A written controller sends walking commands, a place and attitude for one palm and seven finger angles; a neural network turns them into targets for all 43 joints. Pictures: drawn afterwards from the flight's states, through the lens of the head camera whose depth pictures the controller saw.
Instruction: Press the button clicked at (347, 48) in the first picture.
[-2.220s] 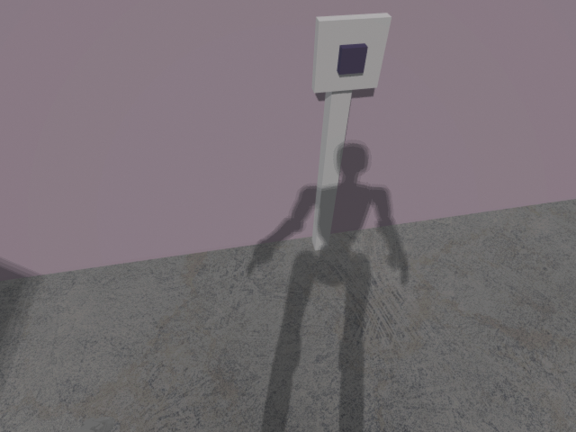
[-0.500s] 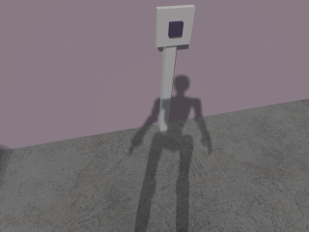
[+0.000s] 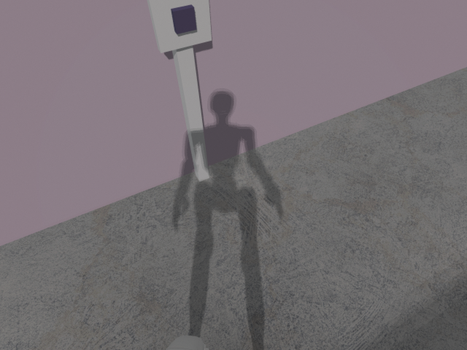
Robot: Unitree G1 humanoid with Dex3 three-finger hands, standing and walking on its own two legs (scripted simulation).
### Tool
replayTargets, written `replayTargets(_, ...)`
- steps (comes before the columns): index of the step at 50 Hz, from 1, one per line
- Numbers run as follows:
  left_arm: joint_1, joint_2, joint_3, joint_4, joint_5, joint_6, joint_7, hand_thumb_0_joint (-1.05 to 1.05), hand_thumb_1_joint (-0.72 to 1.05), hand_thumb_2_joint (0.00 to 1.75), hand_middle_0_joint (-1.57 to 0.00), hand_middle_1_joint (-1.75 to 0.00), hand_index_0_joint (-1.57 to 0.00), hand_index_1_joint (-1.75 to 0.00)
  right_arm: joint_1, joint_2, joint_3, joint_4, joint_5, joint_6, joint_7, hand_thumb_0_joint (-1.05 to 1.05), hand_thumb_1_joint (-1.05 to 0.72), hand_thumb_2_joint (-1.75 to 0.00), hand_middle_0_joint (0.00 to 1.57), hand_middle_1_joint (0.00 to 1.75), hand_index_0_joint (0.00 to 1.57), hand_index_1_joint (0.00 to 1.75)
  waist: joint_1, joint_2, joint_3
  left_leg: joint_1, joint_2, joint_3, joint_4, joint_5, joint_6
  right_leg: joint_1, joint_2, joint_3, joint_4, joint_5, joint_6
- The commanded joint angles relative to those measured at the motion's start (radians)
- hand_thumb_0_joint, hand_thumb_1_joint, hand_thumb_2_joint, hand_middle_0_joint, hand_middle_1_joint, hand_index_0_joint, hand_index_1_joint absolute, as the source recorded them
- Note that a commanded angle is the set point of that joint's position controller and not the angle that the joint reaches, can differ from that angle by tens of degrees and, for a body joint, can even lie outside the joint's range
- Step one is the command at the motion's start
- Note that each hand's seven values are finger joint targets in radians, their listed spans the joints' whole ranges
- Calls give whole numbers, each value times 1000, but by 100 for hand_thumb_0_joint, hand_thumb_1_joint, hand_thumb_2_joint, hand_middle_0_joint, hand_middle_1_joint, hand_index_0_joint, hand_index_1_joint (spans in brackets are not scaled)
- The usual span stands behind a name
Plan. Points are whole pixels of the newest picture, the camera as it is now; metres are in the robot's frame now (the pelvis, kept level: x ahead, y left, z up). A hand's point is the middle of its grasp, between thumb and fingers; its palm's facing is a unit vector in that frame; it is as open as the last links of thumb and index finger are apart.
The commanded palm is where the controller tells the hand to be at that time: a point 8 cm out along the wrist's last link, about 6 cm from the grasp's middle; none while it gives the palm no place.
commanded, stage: walk to a spot facing it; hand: left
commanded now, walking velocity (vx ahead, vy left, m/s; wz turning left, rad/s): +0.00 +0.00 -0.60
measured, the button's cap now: (183, 19) +0.97 +0.26 +0.09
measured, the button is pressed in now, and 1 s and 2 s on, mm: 0 0 0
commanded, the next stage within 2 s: turn to face it in 1.92 s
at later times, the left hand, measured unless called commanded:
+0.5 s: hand out of the picture +0.12 +0.23 -0.16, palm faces -0.31 -0.93 -0.21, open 7.4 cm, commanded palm none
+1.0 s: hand (183, 329) +0.18 +0.13 -0.18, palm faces -0.52 -0.84 -0.17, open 7.4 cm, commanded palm none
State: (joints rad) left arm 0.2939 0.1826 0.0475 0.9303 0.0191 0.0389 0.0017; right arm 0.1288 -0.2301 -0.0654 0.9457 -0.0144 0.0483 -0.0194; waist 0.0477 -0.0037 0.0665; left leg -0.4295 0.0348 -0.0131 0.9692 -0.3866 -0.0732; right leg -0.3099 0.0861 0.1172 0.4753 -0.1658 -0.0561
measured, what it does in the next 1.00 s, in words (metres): steps on the spot, turning right: left foot, then right foot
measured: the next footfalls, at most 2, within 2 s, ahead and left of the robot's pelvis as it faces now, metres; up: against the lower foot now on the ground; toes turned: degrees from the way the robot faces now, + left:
left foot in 0.18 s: +0.02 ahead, +0.15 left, +0.00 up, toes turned -8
right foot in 0.64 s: -0.05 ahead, -0.11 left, +0.00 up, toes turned -32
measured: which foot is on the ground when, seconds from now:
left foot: up 0.00-0.16, down 0.18-0.64, up 0.66-1.00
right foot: down 0.00-0.18, up 0.20-0.62, down 0.64-1.00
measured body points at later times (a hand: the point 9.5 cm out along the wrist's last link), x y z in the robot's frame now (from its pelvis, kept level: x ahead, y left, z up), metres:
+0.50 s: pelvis -0.03 +0.05 +0.00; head +0.00 +0.06 +0.45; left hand +0.13 +0.28 -0.14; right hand -0.08 -0.20 -0.13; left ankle -0.02 +0.16 -0.74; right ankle -0.08 -0.09 -0.69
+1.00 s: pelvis +0.09 -0.03 -0.01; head +0.12 -0.03 +0.44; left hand +0.21 +0.17 -0.17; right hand +0.03 -0.30 -0.13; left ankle +0.26 +0.00 -0.71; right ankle -0.08 -0.08 -0.74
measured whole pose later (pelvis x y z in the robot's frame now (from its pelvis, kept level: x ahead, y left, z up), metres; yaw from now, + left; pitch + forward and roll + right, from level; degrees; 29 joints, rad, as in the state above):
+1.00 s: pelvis +0.09 -0.03 -0.01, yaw -35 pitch -1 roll -2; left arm 0.36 0.18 0.04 1.03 0.03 -0.03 0.00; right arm 0.16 -0.21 -0.06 0.92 -0.02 -0.01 0.04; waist 0.02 0.00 0.06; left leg -0.55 0.12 0.08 0.76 -0.22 -0.07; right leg 0.02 0.03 0.06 0.37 -0.37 0.01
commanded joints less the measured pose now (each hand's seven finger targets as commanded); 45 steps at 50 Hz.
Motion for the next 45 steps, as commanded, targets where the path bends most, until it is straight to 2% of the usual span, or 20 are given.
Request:
replayTargets(1,15,241,72,-71,8,-16,10,0,90,90,-20,-30,-20,-30,-15,-82,-13,-102,8,-36,-13,0,-90,-90,20,30,20,30,-4,-141,-130,-11,-12,-6,-132,-31,14,132,-254,368,-156,97,-130)
replayTargets(4,-17,249,75,-86,11,-7,8,0,90,90,-20,-30,-20,-30,17,-85,-13,-108,16,-44,-18,0,-90,-90,20,30,20,30,-14,-159,-131,91,-38,-7,-296,-36,34,77,-233,406,-148,113,-109)
replayTargets(6,-71,251,75,-102,6,1,7,0,90,90,-20,-30,-20,-30,116,-91,-13,-89,18,-52,-23,0,-90,-90,20,30,20,30,-59,-164,-151,256,-50,6,-482,61,50,-23,-195,389,-121,39,-59)
replayTargets(7,-98,225,69,-118,1,3,5,0,90,90,-20,-30,-20,-30,175,-117,-18,-79,17,-62,-29,0,-90,-90,20,30,20,30,-93,-103,-162,397,5,-39,-598,82,73,-139,-130,331,-55,-68,-12)
replayTargets(8,-90,162,59,-139,-6,6,-6,0,90,90,-20,-30,-20,-30,172,-201,-31,-87,3,-69,-32,0,-90,-90,20,30,20,30,-92,163,-132,484,226,-279,-748,-43,135,-335,7,173,147,-235,42)
replayTargets(9,-97,160,62,-155,1,3,-12,0,90,90,-20,-30,-20,-30,125,-260,-38,-126,3,-60,-30,0,-90,-90,20,30,20,30,-74,268,-77,333,435,-429,-797,-19,203,-361,21,-7,429,-362,95)
replayTargets(10,-107,199,79,-134,17,9,-15,0,90,90,-20,-30,-20,-30,62,-219,-27,-132,-5,-61,-30,0,-90,-90,20,30,20,30,-58,197,-33,196,423,-406,-797,23,224,-325,-33,15,592,-324,108)
replayTargets(12,-44,188,86,-94,18,18,-33,0,90,90,-20,-30,-20,-30,-35,-156,-4,-158,-10,-65,-29,0,-90,-90,20,30,20,30,8,127,9,107,277,-172,-752,104,197,-271,-55,-29,777,-202,120)
replayTargets(14,-37,165,74,-87,14,23,-42,0,90,90,-20,-30,-20,-30,-15,-135,1,-153,-6,-71,-28,0,-90,-90,20,30,20,30,1,141,-12,155,222,-64,-712,214,186,-285,-73,-61,793,-164,129)
replayTargets(18,-141,138,53,-122,6,19,-46,0,90,90,-20,-30,-20,-30,150,-162,-15,-99,-10,-74,-25,0,-90,-90,20,30,20,30,-72,143,-47,365,271,-53,-666,368,222,-311,-110,-113,592,-226,138)
replayTargets(24,-264,122,39,-146,11,5,-68,0,90,90,-20,-30,-20,-30,250,-189,-27,-42,-18,-82,-12,0,-90,-90,20,30,20,30,-130,180,-9,348,325,-16,-734,45,204,-217,-135,-191,327,-275,107)
replayTargets(28,-240,103,38,-136,8,-12,-70,0,90,90,-20,-30,-20,-30,242,-206,-30,-21,-22,-85,-3,0,-90,-90,20,30,20,30,-103,194,-35,323,338,65,-663,90,170,-74,-110,-239,158,-280,75)
replayTargets(30,-108,131,45,-85,10,-30,-58,0,90,90,-20,-30,-20,-30,235,-186,-23,-19,-15,-84,2,0,-90,-90,20,30,20,30,-32,100,-104,205,284,155,-431,138,104,221,-81,-256,-50,-144,37)
replayTargets(31,28,233,66,-46,14,-44,-43,0,90,90,-20,-30,-20,-30,227,-137,-8,-43,0,-84,14,0,-90,-90,20,30,20,30,35,-118,-177,-54,215,272,-165,60,45,520,-270,-34,-142,-264,-36)
replayTargets(32,152,354,89,-10,-2,-47,-26,0,90,90,-20,-30,-20,-30,98,-89,12,-118,-4,-84,23,0,-90,-90,20,30,20,30,105,-320,-152,-341,87,223,99,-254,2,584,-485,356,-227,-182,-142)
replayTargets(33,173,352,94,-3,-14,-48,-10,0,90,90,-20,-30,-20,-30,33,-139,-1,-142,-9,-83,18,0,-90,-90,20,30,20,30,108,-245,-129,-391,113,86,177,-199,17,505,-514,409,-253,-202,-186)
replayTargets(35,45,265,71,-24,-6,-60,-4,0,90,90,-20,-30,-20,-30,0,-133,-11,-117,-14,-85,26,0,-90,-90,20,30,20,30,45,-153,24,-382,152,41,193,-34,15,328,-429,299,-279,-282,-161)
replayTargets(36,-10,228,58,-36,-2,-68,-4,0,90,90,-20,-30,-20,-30,49,-122,-13,-89,-20,-82,29,0,-90,-90,20,30,20,30,-4,-130,33,-326,154,51,153,28,2,276,-384,199,-272,-185,-136)
replayTargets(38,-16,199,45,-33,0,-85,-7,0,90,90,-20,-30,-20,-30,97,-98,-14,-60,-20,-73,33,0,-90,-90,20,30,20,30,-38,-131,35,-246,135,83,98,85,-16,207,-324,95,-264,16,-112)
replayTargets(45,44,202,42,19,6,-106,3,0,90,90,-20,-30,-20,-30,-1,-67,-9,-104,-11,-86,50,0,-90,-90,20,30,20,30,-32,-126,39,-224,107,87,-104,190,-4,225,-299,91,-252,101,-115)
